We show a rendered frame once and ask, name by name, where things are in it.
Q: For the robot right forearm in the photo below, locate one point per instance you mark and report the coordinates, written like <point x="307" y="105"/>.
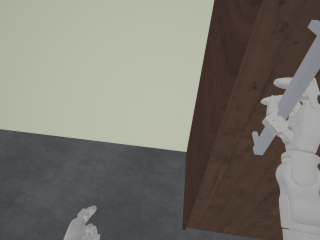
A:
<point x="298" y="177"/>

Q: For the wardrobe door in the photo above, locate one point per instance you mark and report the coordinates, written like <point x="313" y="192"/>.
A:
<point x="239" y="193"/>

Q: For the robot right hand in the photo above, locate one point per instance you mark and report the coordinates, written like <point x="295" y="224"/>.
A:
<point x="304" y="120"/>

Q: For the robot left hand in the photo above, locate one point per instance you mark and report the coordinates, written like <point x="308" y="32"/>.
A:
<point x="77" y="229"/>

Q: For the handle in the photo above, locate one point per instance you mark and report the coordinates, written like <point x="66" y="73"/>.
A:
<point x="299" y="83"/>

